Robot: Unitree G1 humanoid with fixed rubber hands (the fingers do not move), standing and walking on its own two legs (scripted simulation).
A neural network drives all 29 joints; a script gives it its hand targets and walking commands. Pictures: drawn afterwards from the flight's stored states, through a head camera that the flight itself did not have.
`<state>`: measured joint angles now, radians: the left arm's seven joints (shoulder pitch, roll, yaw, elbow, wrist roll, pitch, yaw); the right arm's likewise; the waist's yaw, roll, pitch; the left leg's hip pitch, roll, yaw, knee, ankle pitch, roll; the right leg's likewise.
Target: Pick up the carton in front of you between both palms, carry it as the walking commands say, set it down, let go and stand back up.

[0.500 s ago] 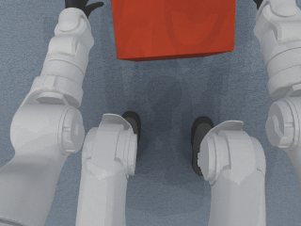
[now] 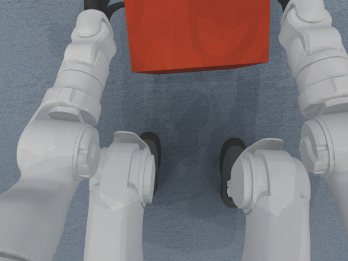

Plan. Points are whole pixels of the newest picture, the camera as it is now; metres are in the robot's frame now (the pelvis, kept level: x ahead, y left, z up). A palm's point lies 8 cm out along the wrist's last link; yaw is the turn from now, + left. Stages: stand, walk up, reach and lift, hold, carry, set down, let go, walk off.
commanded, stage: reach and lift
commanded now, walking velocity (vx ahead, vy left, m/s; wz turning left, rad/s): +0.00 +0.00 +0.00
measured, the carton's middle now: (193, 18) +0.53 +0.01 -0.25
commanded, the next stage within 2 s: none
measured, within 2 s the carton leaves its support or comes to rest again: leaves its support in 0.38 s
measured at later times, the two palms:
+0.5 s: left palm (95, 1) +0.53 +0.16 -0.13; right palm out of the picture +0.54 -0.14 -0.14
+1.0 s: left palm out of the picture +0.49 +0.15 +0.06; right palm out of the picture +0.49 -0.15 +0.06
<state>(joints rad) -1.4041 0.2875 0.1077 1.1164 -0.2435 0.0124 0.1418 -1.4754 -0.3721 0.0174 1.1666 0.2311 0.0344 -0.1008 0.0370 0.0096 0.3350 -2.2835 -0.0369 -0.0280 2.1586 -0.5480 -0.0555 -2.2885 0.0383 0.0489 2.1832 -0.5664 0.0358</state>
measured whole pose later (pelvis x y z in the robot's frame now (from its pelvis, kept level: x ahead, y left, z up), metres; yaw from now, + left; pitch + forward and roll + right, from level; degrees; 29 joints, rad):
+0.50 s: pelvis +0.01 +0.00 +0.00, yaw +0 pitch +39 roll +1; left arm -1.23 0.17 0.26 0.84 -0.12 0.23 0.19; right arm -1.29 -0.24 -0.11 0.91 0.10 0.23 -0.16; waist 0.04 0.02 0.18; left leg -2.29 -0.09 -0.06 2.18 -0.58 -0.09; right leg -2.29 0.08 0.06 2.20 -0.59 0.06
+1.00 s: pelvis +0.00 +0.00 +0.12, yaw -1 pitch +43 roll +0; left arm -1.01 -0.01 0.48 0.67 0.19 0.36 0.08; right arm -1.06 -0.03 -0.41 0.75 -0.19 0.36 -0.06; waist 0.02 -0.01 -0.16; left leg -2.01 -0.11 -0.09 1.75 -0.49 -0.08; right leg -2.02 0.11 0.09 1.76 -0.49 0.07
